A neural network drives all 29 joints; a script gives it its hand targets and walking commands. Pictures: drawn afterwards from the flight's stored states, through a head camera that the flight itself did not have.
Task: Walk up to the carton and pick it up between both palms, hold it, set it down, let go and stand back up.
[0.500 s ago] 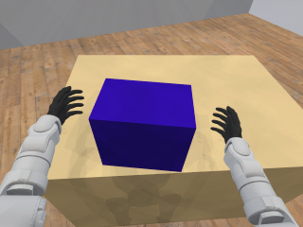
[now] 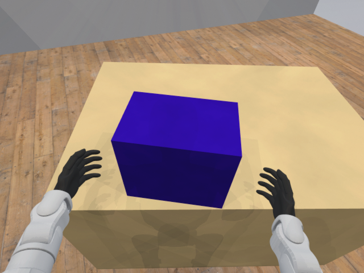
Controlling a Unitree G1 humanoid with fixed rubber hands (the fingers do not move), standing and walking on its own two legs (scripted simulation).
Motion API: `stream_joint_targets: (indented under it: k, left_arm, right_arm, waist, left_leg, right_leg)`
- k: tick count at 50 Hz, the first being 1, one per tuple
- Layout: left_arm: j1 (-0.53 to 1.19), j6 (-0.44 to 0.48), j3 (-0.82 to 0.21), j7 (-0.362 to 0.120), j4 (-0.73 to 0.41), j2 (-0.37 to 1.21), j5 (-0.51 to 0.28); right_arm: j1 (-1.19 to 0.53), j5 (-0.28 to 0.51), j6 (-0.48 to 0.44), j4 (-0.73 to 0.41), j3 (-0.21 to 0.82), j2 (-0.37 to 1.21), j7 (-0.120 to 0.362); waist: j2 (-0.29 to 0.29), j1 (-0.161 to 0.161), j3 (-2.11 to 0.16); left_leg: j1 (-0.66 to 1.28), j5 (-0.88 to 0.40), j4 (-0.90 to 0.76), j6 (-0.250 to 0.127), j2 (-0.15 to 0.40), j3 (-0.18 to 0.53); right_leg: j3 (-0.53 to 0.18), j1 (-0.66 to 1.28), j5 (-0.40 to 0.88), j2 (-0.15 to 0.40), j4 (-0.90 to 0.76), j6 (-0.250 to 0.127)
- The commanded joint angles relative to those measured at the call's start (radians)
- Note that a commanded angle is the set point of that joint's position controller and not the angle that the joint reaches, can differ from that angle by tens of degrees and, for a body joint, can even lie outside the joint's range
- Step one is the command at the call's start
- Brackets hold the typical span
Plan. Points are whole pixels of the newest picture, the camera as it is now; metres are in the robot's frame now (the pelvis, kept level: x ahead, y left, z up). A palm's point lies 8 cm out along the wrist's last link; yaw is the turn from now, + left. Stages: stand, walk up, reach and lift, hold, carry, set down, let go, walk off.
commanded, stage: set down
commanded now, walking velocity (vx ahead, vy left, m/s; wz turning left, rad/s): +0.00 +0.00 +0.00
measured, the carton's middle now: (179, 151) +0.44 +0.01 +0.00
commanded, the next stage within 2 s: let go in 1.12 s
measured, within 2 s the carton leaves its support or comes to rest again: neither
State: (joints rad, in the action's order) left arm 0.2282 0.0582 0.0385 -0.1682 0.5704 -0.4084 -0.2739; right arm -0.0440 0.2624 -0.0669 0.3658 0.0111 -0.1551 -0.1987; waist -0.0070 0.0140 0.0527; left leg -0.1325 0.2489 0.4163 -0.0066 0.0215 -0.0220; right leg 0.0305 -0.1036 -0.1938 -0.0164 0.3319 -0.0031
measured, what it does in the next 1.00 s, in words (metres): stands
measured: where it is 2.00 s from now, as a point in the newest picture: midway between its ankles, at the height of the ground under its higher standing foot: outside the picture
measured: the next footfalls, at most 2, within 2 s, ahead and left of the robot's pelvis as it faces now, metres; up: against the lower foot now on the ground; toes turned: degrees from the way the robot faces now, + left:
none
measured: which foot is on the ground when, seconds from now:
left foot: down 0.00-1.00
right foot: down 0.00-1.00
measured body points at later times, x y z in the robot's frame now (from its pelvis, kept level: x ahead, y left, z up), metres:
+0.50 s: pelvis +0.00 +0.01 +0.00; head +0.01 +0.02 +0.45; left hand +0.26 +0.26 +0.00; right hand +0.23 -0.21 -0.02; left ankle -0.01 +0.11 -0.75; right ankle -0.01 -0.12 -0.75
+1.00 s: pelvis +0.00 +0.00 +0.00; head +0.02 +0.01 +0.45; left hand +0.21 +0.26 -0.05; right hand +0.20 -0.23 -0.06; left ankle -0.01 +0.11 -0.75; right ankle -0.01 -0.12 -0.75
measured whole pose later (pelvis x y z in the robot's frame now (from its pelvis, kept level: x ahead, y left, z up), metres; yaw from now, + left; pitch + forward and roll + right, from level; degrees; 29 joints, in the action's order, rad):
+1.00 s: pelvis +0.00 +0.00 +0.00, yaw +0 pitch -3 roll -1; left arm -0.09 0.10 0.00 -0.12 0.54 -0.36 -0.21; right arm 0.17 0.13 -0.22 0.57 -0.02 -0.15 -0.11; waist 0.00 -0.02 0.08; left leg -0.14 0.27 0.45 0.00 0.02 -0.01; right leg 0.02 -0.12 -0.22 -0.02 0.38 -0.01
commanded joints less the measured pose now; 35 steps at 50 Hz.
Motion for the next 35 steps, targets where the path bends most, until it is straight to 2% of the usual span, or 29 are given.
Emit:
stream_joint_targets:
  k: [1,2,4,5,8,9,11,12,13,14,15,16,17,18,19,20,21,22,24,25,26,27,28,29,31,32,33,34,35]
  left_arm:
    - [0.27,0.068,0.03,0.007,-0.163,-0.176,-0.037]
    - [0.204,0.078,0.029,0.004,-0.11,-0.166,-0.032]
    - [0.165,0.091,0.004,-0.001,-0.093,-0.145,-0.032]
    - [0.184,0.1,0.007,0.002,-0.105,-0.147,-0.033]
    - [0.051,0.124,0.0,-0.001,-0.121,-0.137,-0.023]
    - [0.072,0.12,0.018,-0.004,-0.15,-0.151,-0.027]
    - [0.029,0.107,0.01,0.003,-0.149,-0.131,-0.017]
    - [0.062,0.107,0.022,0.005,-0.164,-0.141,-0.013]
    - [0.0,0.107,0.012,0.01,-0.174,-0.118,-0.007]
    - [0.016,0.103,0.014,0.01,-0.174,-0.133,-0.023]
    - [0.049,0.106,0.015,0.011,-0.18,-0.143,-0.026]
    - [0.028,0.112,0.011,0.013,-0.171,-0.146,-0.026]
    - [0.027,0.116,0.007,0.011,-0.184,-0.138,-0.029]
    - [-0.109,0.117,0.001,0.006,-0.153,-0.091,-0.012]
    - [-0.03,0.133,0.0,0.006,-0.232,-0.135,-0.019]
    - [-0.04,0.128,-0.001,0.006,-0.163,-0.122,-0.024]
    - [0.0,0.13,0.011,0.014,-0.182,-0.121,-0.032]
    - [-0.053,0.121,-0.007,0.013,-0.121,-0.104,-0.016]
    - [-0.041,0.122,-0.014,0.011,-0.158,-0.116,-0.024]
    - [-0.067,0.113,-0.019,0.011,-0.092,-0.104,-0.026]
    - [-0.021,0.115,0.001,0.015,-0.148,-0.138,-0.028]
    - [-0.032,0.123,0.0,0.022,-0.168,-0.135,-0.022]
    - [-0.103,0.119,-0.004,0.026,-0.148,-0.108,-0.006]
    - [-0.082,0.112,-0.002,0.024,-0.152,-0.111,0.0]
    - [-0.119,0.111,-0.009,0.014,-0.133,-0.114,-0.002]
    - [-0.141,0.106,0.002,0.016,-0.124,-0.114,0.005]
    - [-0.153,0.096,0.01,0.014,-0.117,-0.111,0.015]
    - [-0.132,0.096,0.004,0.019,-0.161,-0.109,0.022]
    - [-0.209,0.07,0.006,0.014,-0.083,-0.088,0.043]
  right_arm:
    - [-0.195,-0.006,-0.051,-0.149,-0.036,-0.075,0.004]
    - [-0.139,-0.011,-0.05,-0.129,-0.027,-0.061,0.008]
    - [-0.072,-0.025,-0.055,-0.083,-0.029,-0.06,0.009]
    - [-0.114,-0.029,-0.059,-0.088,-0.031,-0.069,0.009]
    - [-0.021,-0.01,-0.108,-0.105,0.001,-0.043,0.008]
    - [-0.034,-0.013,-0.115,-0.104,-0.008,-0.056,0.005]
    - [-0.005,-0.006,-0.127,-0.078,-0.012,-0.072,0.012]
    - [-0.04,-0.007,-0.128,-0.102,-0.014,-0.074,0.015]
    - [-0.01,-0.025,-0.136,-0.109,-0.022,-0.068,0.016]
    - [-0.001,-0.028,-0.138,-0.109,-0.04,-0.079,0.015]
    - [-0.038,-0.028,-0.137,-0.143,-0.042,-0.078,0.011]
    - [-0.02,-0.04,-0.138,-0.141,-0.036,-0.073,0.011]
    - [0.011,-0.047,-0.14,-0.122,-0.048,-0.071,0.015]
    - [0.127,-0.048,-0.146,-0.061,-0.022,-0.053,0.02]
    - [0.041,-0.038,-0.156,-0.113,-0.039,-0.07,0.017]
    - [0.054,-0.048,-0.156,-0.09,-0.039,-0.072,0.02]
    - [0.017,-0.05,-0.156,-0.096,-0.04,-0.067,0.022]
    - [0.047,-0.06,-0.147,-0.04,-0.034,-0.067,0.024]
    - [0.043,-0.044,-0.149,-0.085,-0.033,-0.055,0.027]
    - [0.065,-0.055,-0.144,-0.032,-0.032,-0.067,0.028]
    - [0.036,-0.062,-0.143,-0.069,-0.048,-0.079,0.029]
    - [0.055,-0.056,-0.144,-0.056,-0.045,-0.052,0.029]
    - [0.113,-0.06,-0.145,-0.03,-0.027,-0.057,0.038]
    - [0.073,-0.061,-0.142,-0.017,-0.031,-0.05,0.038]
    - [0.104,-0.057,-0.147,-0.016,-0.029,-0.053,0.035]
    - [0.14,-0.072,-0.152,-0.002,-0.033,-0.049,0.031]
    - [0.142,-0.078,-0.152,0.024,-0.034,-0.06,0.036]
    - [0.111,-0.077,-0.163,-0.023,-0.044,-0.077,0.037]
    - [0.179,-0.089,-0.156,0.043,-0.021,-0.069,0.041]
  waist:
    - [0.054,0.016,-0.255]
    - [0.049,0.006,-0.231]
    - [0.062,0.02,-0.192]
    - [0.056,0.006,-0.201]
    - [0.075,-0.008,-0.203]
    - [0.088,-0.014,-0.221]
    - [0.106,-0.016,-0.175]
    - [0.083,-0.019,-0.2]
    - [0.084,-0.013,-0.187]
    - [0.069,-0.022,-0.193]
    - [0.046,-0.012,-0.197]
    - [0.063,-0.02,-0.194]
    - [0.067,-0.007,-0.207]
    - [0.067,-0.008,-0.166]
    - [0.08,-0.012,-0.185]
    - [0.067,-0.004,-0.163]
    - [0.051,-0.009,-0.187]
    - [0.066,-0.017,-0.139]
    - [0.053,-0.01,-0.142]
    - [0.046,-0.011,-0.119]
    - [0.065,-0.019,-0.153]
    - [0.073,-0.013,-0.153]
    - [0.086,-0.028,-0.134]
    - [0.09,-0.021,-0.121]
    - [0.071,-0.012,-0.116]
    - [0.08,-0.009,-0.126]
    - [0.083,-0.008,-0.099]
    - [0.078,-0.019,-0.11]
    - [0.072,-0.013,-0.071]
  left_leg:
    - [0.095,-0.294,-0.002,0.042,-0.034,0.006]
    - [0.092,-0.271,-0.008,0.04,-0.032,0.004]
    - [0.083,-0.247,-0.02,0.051,-0.031,0.011]
    - [0.078,-0.244,-0.006,0.042,-0.031,0.009]
    - [0.104,-0.353,0.011,0.055,-0.029,0.023]
    - [0.099,-0.358,0.016,0.056,-0.034,0.016]
    - [0.11,-0.345,0.002,0.07,-0.025,0.027]
    - [0.104,-0.335,0.011,0.067,-0.024,0.021]
    - [0.106,-0.339,0.009,0.073,-0.021,0.032]
    - [0.104,-0.332,0.004,0.064,-0.021,0.019]
    - [0.075,-0.282,0.002,0.062,-0.033,0.006]
    - [0.06,-0.284,0.005,0.058,-0.028,0.011]
    - [0.068,-0.297,0.007,0.063,-0.024,0.017]
    - [0.085,-0.339,-0.003,0.067,-0.017,0.028]
    - [0.093,-0.367,0.005,0.075,-0.023,0.02]
    - [0.092,-0.338,0.006,0.079,-0.031,0.014]
    - [0.072,-0.318,0.015,0.07,-0.025,0.024]
    - [0.075,-0.309,0.006,0.07,-0.02,0.034]
    - [0.061,-0.276,-0.01,0.077,-0.023,0.022]
    - [0.06,-0.252,-0.019,0.07,-0.014,0.032]
    - [0.037,-0.229,-0.015,0.063,-0.02,0.012]
    - [0.031,-0.223,-0.022,0.062,-0.017,0.016]
    - [0.054,-0.272,-0.02,0.071,-0.012,0.035]
    - [0.046,-0.29,-0.019,0.07,-0.017,0.027]
    - [0.042,-0.277,-0.011,0.072,-0.02,0.022]
    - [0.064,-0.298,-0.014,0.073,-0.028,0.017]
    - [0.052,-0.291,-0.014,0.07,-0.026,0.018]
    - [0.04,-0.301,-0.014,0.073,-0.028,0.015]
    - [0.059,-0.298,-0.012,0.075,-0.028,0.012]
  right_leg:
    - [-0.024,-0.007,0.167,-0.012,-0.02,-0.005]
    - [-0.022,-0.02,0.151,-0.003,-0.023,-0.002]
    - [-0.031,-0.008,0.128,0.003,-0.028,-0.011]
    - [-0.033,-0.034,0.117,0.008,-0.02,-0.012]
    - [-0.027,0.009,0.198,-0.009,-0.005,-0.017]
    - [-0.036,0.004,0.175,-0.003,-0.009,-0.019]
    - [-0.029,-0.003,0.133,-0.01,-0.022,-0.03]
    - [-0.021,-0.014,0.108,-0.016,-0.021,-0.026]
    - [-0.019,-0.009,0.106,-0.016,-0.017,-0.03]
    - [-0.017,-0.001,0.118,-0.017,-0.019,-0.031]
    - [-0.02,-0.004,0.1,-0.009,-0.02,-0.025]
    - [-0.031,0.003,0.103,-0.009,-0.006,-0.025]
    - [-0.025,0.002,0.123,-0.014,-0.001,-0.028]
    - [-0.026,0.031,0.151,-0.016,-0.003,-0.033]
    - [-0.024,0.014,0.132,-0.017,-0.015,-0.029]
    - [-0.026,-0.003,0.113,-0.012,-0.017,-0.029]
    - [-0.028,-0.013,0.09,-0.01,-0.009,-0.024]
    - [-0.027,-0.015,0.089,-0.014,-0.012,-0.033]
    - [-0.024,-0.009,0.071,-0.008,-0.023,-0.029]
    - [-0.023,-0.001,0.052,-0.008,-0.019,-0.041]
    - [-0.027,0.0,0.036,-0.005,-0.02,-0.038]
    - [-0.027,0.017,0.055,-0.003,-0.012,-0.035]
    - [-0.031,0.021,0.055,-0.008,-0.013,-0.042]
    - [-0.028,0.008,0.046,-0.006,-0.017,-0.039]
    - [-0.032,0.025,0.086,-0.001,-0.01,-0.037]
    - [-0.028,0.03,0.114,-0.004,-0.015,-0.034]
    - [-0.027,0.02,0.089,-0.002,-0.026,-0.033]
    - [-0.02,0.014,0.088,-0.004,-0.024,-0.035]
    - [-0.023,0.023,0.1,-0.012,-0.025,-0.031]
